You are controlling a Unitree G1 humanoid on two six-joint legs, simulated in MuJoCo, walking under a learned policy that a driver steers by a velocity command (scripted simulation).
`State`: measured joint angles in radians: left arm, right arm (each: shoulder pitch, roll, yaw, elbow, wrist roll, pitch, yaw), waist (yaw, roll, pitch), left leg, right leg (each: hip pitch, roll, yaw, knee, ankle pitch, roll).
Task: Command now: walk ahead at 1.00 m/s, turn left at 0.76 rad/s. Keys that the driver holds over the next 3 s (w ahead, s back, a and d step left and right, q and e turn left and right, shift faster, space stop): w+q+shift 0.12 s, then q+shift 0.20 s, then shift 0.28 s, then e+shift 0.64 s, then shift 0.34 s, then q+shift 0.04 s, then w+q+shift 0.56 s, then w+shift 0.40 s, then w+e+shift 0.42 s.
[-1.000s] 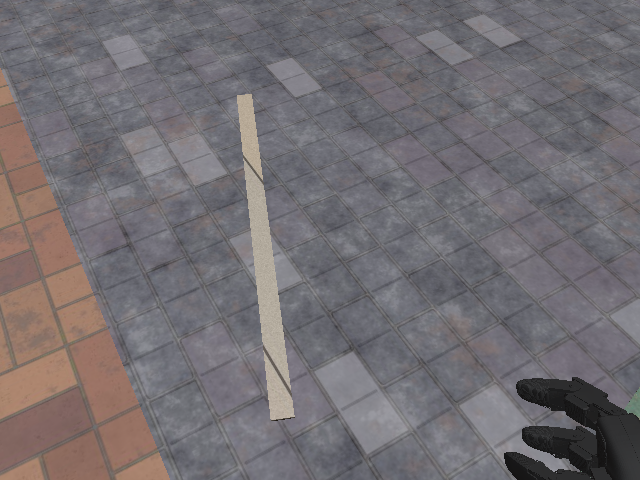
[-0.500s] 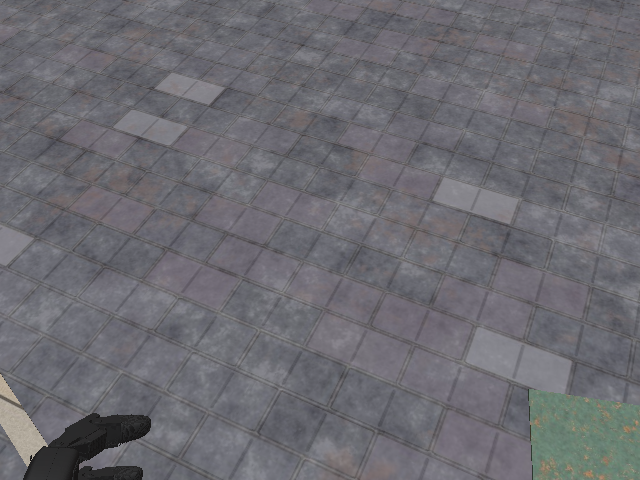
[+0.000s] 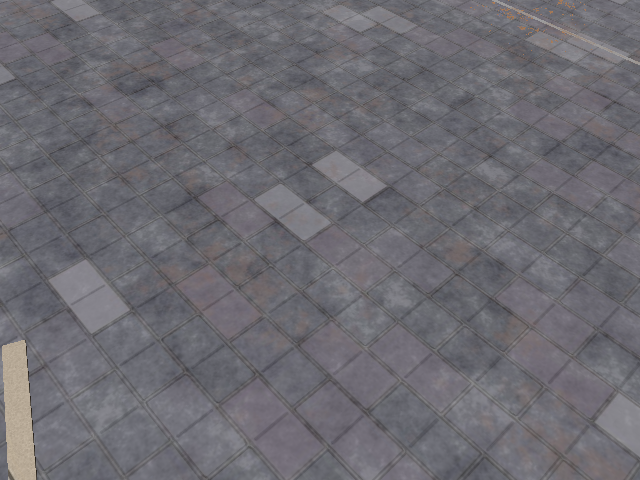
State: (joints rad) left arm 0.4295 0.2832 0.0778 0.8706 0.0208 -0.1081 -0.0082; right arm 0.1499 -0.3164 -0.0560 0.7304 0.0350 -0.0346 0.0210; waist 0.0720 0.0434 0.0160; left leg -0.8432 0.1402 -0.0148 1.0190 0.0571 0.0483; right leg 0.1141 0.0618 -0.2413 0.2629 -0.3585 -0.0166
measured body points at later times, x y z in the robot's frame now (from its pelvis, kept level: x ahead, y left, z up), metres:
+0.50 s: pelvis +0.40 +0.02 +0.00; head +0.43 +0.05 +0.45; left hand +0.53 +0.34 -0.06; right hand +0.60 -0.22 -0.09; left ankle +0.32 +0.07 -0.73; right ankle +0.63 -0.04 -0.70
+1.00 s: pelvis +0.51 +0.05 +0.01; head +0.54 +0.07 +0.46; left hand +0.55 +0.37 -0.10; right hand +0.73 -0.17 -0.09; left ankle +0.49 +0.16 -0.73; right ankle +0.63 -0.02 -0.72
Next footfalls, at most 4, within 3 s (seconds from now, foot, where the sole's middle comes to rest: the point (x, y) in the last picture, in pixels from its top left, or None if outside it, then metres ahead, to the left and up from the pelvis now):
0.14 left None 0.36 0.08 -0.77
0.54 right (345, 414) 0.67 0.01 -0.77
0.94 left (265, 471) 0.53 0.17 -0.77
1.38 right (398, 455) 0.59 -0.10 -0.77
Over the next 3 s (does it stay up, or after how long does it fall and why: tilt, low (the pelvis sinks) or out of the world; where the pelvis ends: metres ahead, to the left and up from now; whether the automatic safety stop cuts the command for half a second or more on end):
stays up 1.37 0.37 0.00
